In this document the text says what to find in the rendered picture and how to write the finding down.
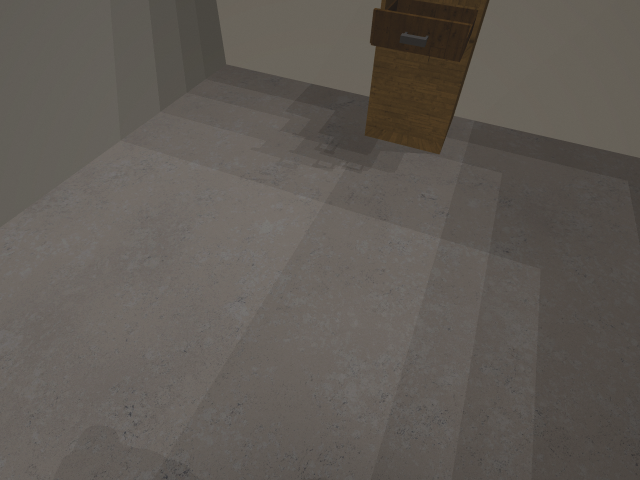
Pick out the drawer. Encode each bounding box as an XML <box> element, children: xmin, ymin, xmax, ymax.
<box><xmin>370</xmin><ymin>0</ymin><xmax>478</xmax><ymax>62</ymax></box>

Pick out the handle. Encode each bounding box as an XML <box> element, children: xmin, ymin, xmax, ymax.
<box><xmin>406</xmin><ymin>52</ymin><xmax>430</xmax><ymax>63</ymax></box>
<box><xmin>399</xmin><ymin>32</ymin><xmax>429</xmax><ymax>47</ymax></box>

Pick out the cabinet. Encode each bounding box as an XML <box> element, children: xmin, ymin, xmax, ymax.
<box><xmin>365</xmin><ymin>0</ymin><xmax>489</xmax><ymax>154</ymax></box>

